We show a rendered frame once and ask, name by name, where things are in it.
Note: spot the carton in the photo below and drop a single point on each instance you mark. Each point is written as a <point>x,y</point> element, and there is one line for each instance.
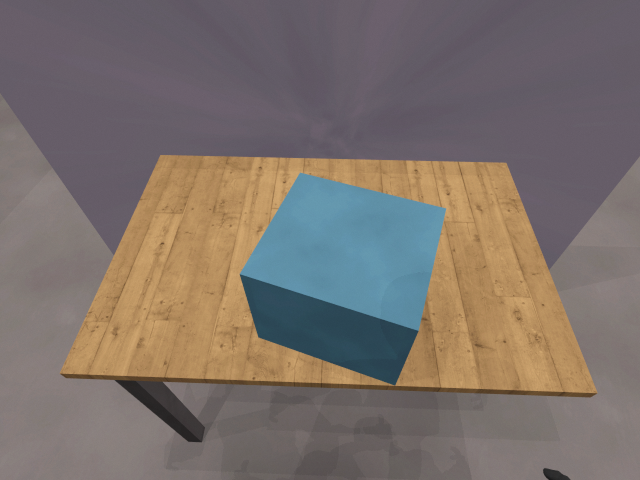
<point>342,274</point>

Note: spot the table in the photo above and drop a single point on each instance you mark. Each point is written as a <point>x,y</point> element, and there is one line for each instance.
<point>172,307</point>

